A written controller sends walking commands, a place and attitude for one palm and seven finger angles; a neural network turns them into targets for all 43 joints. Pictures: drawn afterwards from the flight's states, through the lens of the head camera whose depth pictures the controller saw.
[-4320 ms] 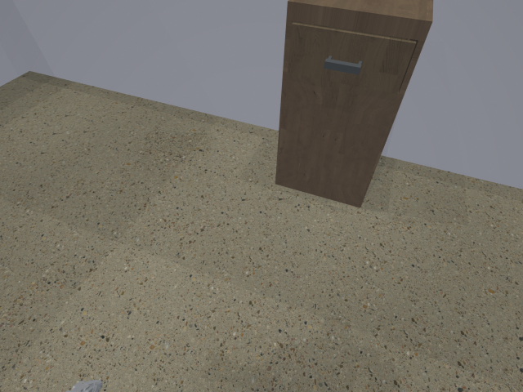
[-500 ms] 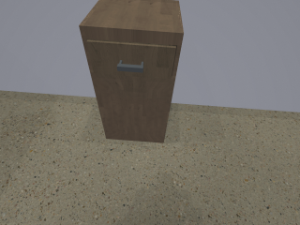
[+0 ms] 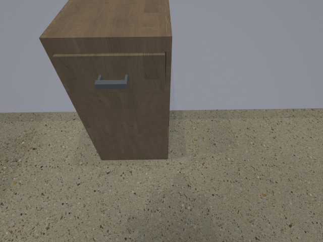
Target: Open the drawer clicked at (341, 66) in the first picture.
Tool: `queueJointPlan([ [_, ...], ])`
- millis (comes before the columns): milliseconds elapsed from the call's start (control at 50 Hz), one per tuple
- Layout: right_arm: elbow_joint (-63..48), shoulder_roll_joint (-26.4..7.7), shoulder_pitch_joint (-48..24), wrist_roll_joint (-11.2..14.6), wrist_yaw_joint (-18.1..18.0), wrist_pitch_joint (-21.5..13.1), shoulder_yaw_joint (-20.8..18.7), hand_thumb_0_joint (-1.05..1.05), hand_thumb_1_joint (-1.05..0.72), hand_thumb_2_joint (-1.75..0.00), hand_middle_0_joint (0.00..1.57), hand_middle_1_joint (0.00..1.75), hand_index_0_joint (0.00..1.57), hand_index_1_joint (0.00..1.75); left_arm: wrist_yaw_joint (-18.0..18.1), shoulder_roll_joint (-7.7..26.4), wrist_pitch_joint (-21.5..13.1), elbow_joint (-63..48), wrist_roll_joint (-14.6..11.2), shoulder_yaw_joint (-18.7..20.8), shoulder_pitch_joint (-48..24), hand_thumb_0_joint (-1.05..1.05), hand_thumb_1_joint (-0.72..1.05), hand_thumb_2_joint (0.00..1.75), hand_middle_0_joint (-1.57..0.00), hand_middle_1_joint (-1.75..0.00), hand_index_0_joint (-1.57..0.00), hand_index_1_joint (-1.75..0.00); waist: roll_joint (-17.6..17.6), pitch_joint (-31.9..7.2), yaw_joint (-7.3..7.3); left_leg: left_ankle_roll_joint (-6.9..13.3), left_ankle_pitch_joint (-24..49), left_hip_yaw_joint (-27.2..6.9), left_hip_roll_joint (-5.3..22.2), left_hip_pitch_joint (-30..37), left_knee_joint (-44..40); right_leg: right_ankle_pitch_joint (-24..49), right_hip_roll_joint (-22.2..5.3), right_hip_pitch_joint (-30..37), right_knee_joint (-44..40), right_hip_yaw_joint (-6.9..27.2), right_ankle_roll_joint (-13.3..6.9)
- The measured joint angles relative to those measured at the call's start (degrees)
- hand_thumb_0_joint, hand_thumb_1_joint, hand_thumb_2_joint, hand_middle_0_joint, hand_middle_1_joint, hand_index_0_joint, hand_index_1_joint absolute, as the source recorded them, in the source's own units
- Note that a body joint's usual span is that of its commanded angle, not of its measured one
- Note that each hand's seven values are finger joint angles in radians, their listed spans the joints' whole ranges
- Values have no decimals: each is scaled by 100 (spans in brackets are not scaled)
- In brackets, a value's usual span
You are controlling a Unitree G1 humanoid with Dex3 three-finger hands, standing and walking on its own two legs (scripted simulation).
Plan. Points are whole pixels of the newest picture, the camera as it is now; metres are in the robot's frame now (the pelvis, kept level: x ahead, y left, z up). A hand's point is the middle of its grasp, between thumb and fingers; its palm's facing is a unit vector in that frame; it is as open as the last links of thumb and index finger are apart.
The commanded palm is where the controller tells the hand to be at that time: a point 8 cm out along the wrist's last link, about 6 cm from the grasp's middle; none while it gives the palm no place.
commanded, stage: take the last steps up to it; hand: left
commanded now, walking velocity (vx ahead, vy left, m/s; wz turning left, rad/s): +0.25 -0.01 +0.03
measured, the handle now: (112, 80) +0.67 +0.23 -0.02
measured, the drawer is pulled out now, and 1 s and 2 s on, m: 0.02 0.02 0.02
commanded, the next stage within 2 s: come to a stop and stand still in 0.22 s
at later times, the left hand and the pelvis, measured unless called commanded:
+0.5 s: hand (99, 235) +0.16 +0.20 -0.17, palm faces +0.05 -0.99 -0.16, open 7.4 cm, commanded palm none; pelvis +0.16 +0.02 +0.02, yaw -1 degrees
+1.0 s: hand (119, 207) +0.23 +0.14 -0.13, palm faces +0.05 -0.95 -0.30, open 7.4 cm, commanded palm none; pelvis +0.15 -0.05 +0.02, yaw +0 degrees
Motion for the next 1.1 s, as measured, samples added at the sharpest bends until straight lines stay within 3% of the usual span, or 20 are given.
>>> queueJointPlan([
  [40, -137, -21, -213, -25, 17, -13, -20, 1, -91, -90, 20, 30, 20, 30, 58, -80, 14, 59, 20, -38, 109, 0, 91, 90, -20, -30, -19, -30, -11, -90, -8, -20, 313, 93, 53, -450, 144, 79, 51, 266, -358, -26, 24],
  [120, -474, 8, -645, -29, 54, -71, -26, 1, -91, -90, 20, 30, 20, 30, 102, -135, 47, 247, 51, -83, 362, 1, 92, 90, -20, -30, -20, -30, -103, -236, -7, -112, 613, 290, 123, -818, -869, 128, 107, 706, -883, -31, 30],
  [200, -678, -34, -982, -23, 78, -140, -38, 1, -93, -90, 20, 30, 20, 30, 56, -184, 63, 371, 50, -110, 584, 1, 92, 90, -20, -30, -20, -30, -166, -250, 111, -114, 891, 376, 85, -714, -2028, -57, 142, 1029, -986, -24, 131],
  [260, -775, -47, -1081, -24, 91, -259, 12, 1, -93, -90, 20, 30, 20, 30, 40, -187, 118, 442, 22, -95, 782, 1, 91, 90, -20, -30, -20, -30, -212, -248, 172, -101, 1257, 468, 15, -272, -2942, -445, 140, 1162, -650, -18, 252],
  [320, -820, 65, -1105, -65, 33, -359, 63, 1, -92, -90, 20, 30, 20, 30, 22, -111, 265, 486, 1, -69, 831, 1, 91, 90, -20, -30, -20, -30, -447, -216, 185, 155, 1123, 626, -115, -171, -2752, -1218, 7, 631, 930, 283, 150],
  [380, -791, 182, -977, -48, -72, -349, 124, 0, -92, -90, 20, 30, 20, 30, 15, -57, 319, 477, 12, -43, 729, 1, 91, 90, -20, -30, -19, -30, -507, -194, 156, 162, 1144, 715, -202, 163, -3129, -1022, -25, -102, 2370, 467, 121],
  [500, -505, 155, -875, 23, -255, -193, 147, 0, -95, -90, 20, 30, 20, 30, 134, -3, 439, 226, -29, -58, 334, 1, 91, 90, -20, -30, -19, -30, -477, -33, 136, 135, 1388, 749, -308, 742, -3968, -516, -159, -500, 1608, 640, 381],
  [640, -462, 168, -922, -30, -196, 91, 2, 0, -93, -90, 20, 30, 20, 30, 153, 114, 609, -113, -17, 28, -77, 1, 91, 90, -20, -30, -19, -30, -281, 223, 22, -120, 1161, 731, -93, 804, -3729, -613, -64, -457, 1056, 586, 313],
  [680, -472, 115, -923, -31, -161, 141, -42, 1, -92, -90, 20, 30, 20, 30, 147, 122, 562, -193, -22, 38, -144, 1, 91, 90, -20, -30, -19, -30, -186, 246, 22, -228, 1029, 729, -27, 734, -3501, -194, -52, -227, 489, 532, 287],
  [700, -489, 91, -899, -21, -137, 163, -62, 1, -92, -90, 20, 30, 20, 30, 142, 147, 509, -247, -12, 30, -134, 1, 91, 90, -20, -30, -19, -30, -186, 219, 29, -290, 919, 739, -26, 657, -3305, 345, -92, -60, 77, 519, 278],
  [740, -537, -30, -948, 17, -101, 223, -115, 1, -92, -90, 20, 30, 20, 30, 164, 101, 421, -269, 20, 7, -199, 1, 91, 90, -20, -30, -19, -30, -28, 242, 19, -283, 250, 461, -49, 314, -2493, 52, -41, -86, 153, 464, 133],
  [780, -596, -158, -1019, 33, -115, 320, -166, 1, -91, -90, 20, 30, 20, 30, 169, 16, 401, -301, 18, -36, -274, 1, 91, 90, -20, -30, -19, -30, 85, 268, -6, -257, -387, 20, -305, -112, -1337, -119, -51, -109, 214, 414, 4],
  [820, -642, -265, -1085, 28, -105, 377, -192, 1, -91, -90, 20, 30, 20, 30, 199, -58, 420, -341, 11, -56, -329, 1, 91, 90, -20, -30, -20, -30, 118, 270, 10, -282, -331, -177, -506, -446, -337, -34, -82, -59, 55, 404, -38],
  [880, -713, -395, -1171, 2, -53, 432, -202, 1, -91, -90, 20, 30, 20, 30, 225, -129, 410, -408, 0, -79, -360, 1, 90, 90, -20, -30, -20, -30, 113, 229, 53, -370, 99, -304, -632, -706, 372, 184, -119, -2, -239, 404, -70],
  [980, -816, -519, -1231, -34, 20, 467, -186, 1, -91, -90, 20, 30, 20, 30, 212, -129, 387, -464, 14, -96, -302, 1, 90, 90, -20, -30, -20, -30, 20, 109, 143, -450, 502, -438, -569, -660, 184, 461, -194, 50, -604, 374, -83],
  [1100, -858, -534, -1181, -13, 70, 387, -117, 1, -91, -90, 20, 30, 20, 30, 118, 5, 443, -387, 74, -76, -17, 1, 90, 90, -20, -30, -20, -30, -121, -95, 286, -349, 372, -350, -363, -47, -1317, 728, -199, 51, -902, 393, -44],
])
